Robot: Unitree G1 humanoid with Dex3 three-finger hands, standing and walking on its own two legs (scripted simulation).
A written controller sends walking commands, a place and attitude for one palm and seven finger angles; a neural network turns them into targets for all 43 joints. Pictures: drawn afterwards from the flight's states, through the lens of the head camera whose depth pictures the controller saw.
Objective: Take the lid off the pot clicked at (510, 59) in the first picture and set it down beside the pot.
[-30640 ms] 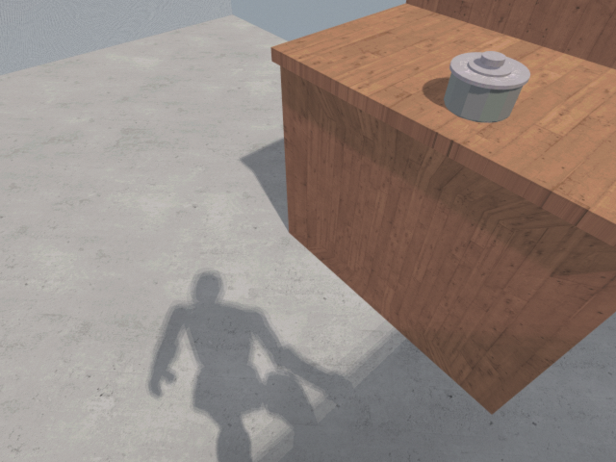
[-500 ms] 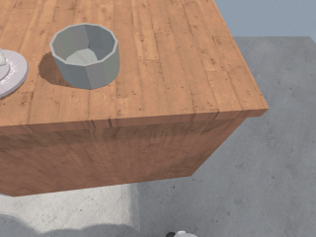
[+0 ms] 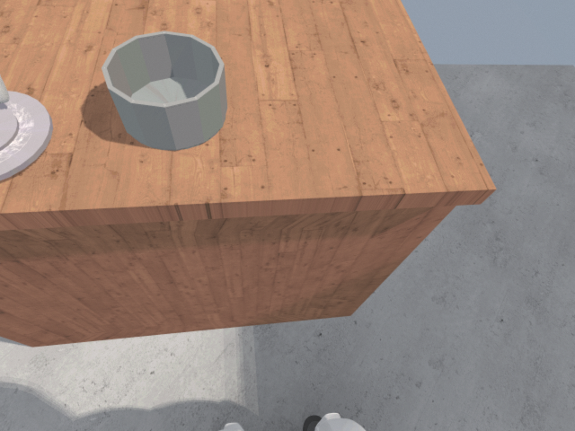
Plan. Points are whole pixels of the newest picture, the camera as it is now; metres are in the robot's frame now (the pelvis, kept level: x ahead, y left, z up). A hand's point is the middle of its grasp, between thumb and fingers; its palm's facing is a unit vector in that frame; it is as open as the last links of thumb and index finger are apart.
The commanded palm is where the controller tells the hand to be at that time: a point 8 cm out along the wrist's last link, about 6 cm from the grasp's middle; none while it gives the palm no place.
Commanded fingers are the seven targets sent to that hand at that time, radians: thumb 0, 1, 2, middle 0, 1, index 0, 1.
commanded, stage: open the fingers wide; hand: left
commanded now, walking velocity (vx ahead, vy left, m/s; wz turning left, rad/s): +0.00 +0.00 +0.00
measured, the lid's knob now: out of the picture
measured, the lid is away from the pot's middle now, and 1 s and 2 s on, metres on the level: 0.24 0.24 0.24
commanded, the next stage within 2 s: raise the empty hand in 0.38 s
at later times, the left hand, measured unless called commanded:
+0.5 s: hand out of the picture +0.49 +0.37 +0.15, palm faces -0.40 -0.16 -0.90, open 11.0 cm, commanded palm +0.53 +0.36 +0.22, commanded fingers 0.00 -0.06 0.76 -0.40 -0.77 -0.40 -0.77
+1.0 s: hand out of the picture +0.47 +0.37 +0.20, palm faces -0.35 -0.16 -0.92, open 11.0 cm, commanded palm +0.53 +0.36 +0.27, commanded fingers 0.00 -0.06 0.76 -0.40 -0.77 -0.40 -0.77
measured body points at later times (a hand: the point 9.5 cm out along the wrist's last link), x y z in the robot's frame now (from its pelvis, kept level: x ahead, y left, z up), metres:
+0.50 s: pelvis +0.00 +0.01 +0.00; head +0.11 +0.04 +0.44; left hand +0.50 +0.37 +0.20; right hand -0.01 -0.26 -0.11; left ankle -0.03 +0.05 -0.71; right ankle +0.01 -0.15 -0.71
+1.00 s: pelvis +0.00 +0.01 +0.01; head +0.09 +0.03 +0.45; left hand +0.49 +0.37 +0.25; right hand +0.02 -0.27 -0.11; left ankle -0.03 +0.05 -0.71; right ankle +0.01 -0.15 -0.71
